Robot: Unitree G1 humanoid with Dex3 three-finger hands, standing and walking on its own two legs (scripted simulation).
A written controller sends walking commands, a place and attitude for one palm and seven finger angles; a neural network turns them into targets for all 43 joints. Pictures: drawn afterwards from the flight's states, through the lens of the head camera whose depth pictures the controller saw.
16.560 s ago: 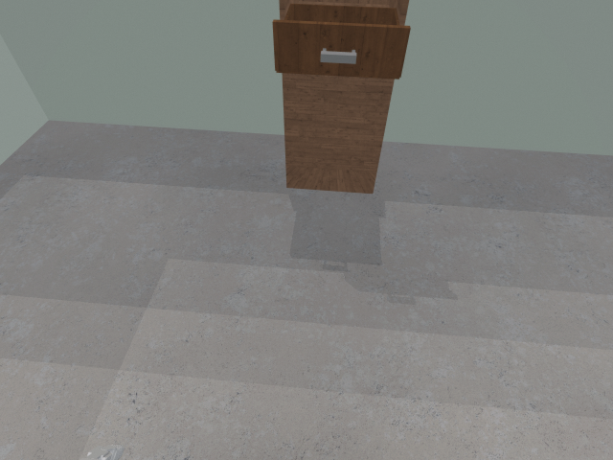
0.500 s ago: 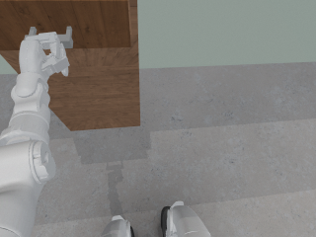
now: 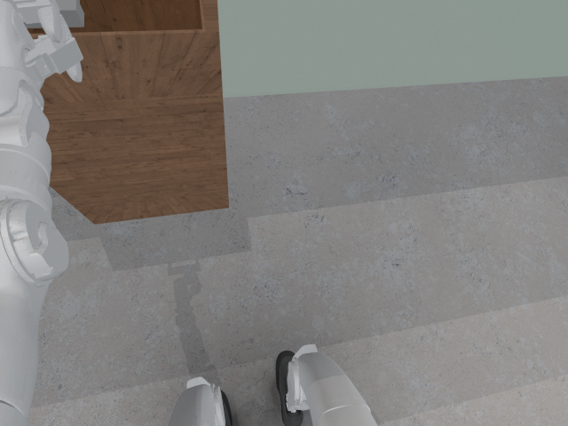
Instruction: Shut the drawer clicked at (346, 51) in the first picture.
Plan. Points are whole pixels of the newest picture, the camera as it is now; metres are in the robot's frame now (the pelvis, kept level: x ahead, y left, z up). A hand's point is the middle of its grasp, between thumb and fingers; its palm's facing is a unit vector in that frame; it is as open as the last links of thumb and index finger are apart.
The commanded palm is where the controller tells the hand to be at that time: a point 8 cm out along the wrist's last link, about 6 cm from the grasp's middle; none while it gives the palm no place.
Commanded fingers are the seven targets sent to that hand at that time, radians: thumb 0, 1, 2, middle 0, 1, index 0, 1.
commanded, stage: push the drawer shut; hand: left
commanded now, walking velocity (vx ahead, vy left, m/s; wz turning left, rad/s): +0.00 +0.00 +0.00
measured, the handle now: (34, 0) +0.66 +0.20 +0.09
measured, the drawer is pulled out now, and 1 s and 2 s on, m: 0.00 0.00 0.00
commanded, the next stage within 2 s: pull the fist back off the drawer in 0.30 s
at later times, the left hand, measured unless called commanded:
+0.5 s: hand (62, 41) +0.59 +0.17 +0.10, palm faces +0.02 -1.00 -0.04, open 3.2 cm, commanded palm +0.62 +0.18 +0.10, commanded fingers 0.00 0.90 0.90 -1.40 -1.60 -1.40 -1.60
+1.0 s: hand (69, 46) +0.58 +0.16 +0.10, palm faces +0.02 -1.00 -0.01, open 3.1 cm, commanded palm +0.56 +0.19 +0.10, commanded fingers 0.00 0.90 0.90 -1.40 -1.60 -1.40 -1.60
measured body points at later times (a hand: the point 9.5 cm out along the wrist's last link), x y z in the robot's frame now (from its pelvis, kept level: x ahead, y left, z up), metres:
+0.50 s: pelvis -0.01 +0.00 -0.01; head +0.17 +0.02 +0.40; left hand +0.58 +0.22 +0.10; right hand -0.08 -0.25 -0.09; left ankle -0.01 +0.09 -0.67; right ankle +0.05 -0.11 -0.67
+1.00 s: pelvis +0.00 +0.00 +0.00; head +0.17 +0.02 +0.42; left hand +0.58 +0.22 +0.10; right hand -0.07 -0.24 -0.09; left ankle -0.01 +0.09 -0.67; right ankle +0.05 -0.11 -0.67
